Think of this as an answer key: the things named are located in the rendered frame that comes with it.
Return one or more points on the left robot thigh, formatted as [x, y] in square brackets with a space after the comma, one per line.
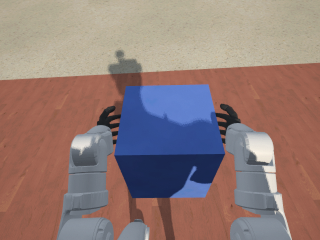
[135, 231]

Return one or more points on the robot left forearm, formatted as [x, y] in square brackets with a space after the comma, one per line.
[87, 191]

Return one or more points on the right robot hand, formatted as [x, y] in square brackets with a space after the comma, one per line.
[232, 118]

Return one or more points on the robot left upper arm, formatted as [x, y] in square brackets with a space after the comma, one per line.
[95, 228]

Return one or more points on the robot right upper arm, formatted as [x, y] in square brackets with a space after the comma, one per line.
[258, 228]

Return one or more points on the robot right forearm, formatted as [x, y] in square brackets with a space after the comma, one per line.
[256, 185]

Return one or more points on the carton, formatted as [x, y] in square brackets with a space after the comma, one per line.
[168, 143]

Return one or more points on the left robot hand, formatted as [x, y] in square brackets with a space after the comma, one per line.
[105, 120]

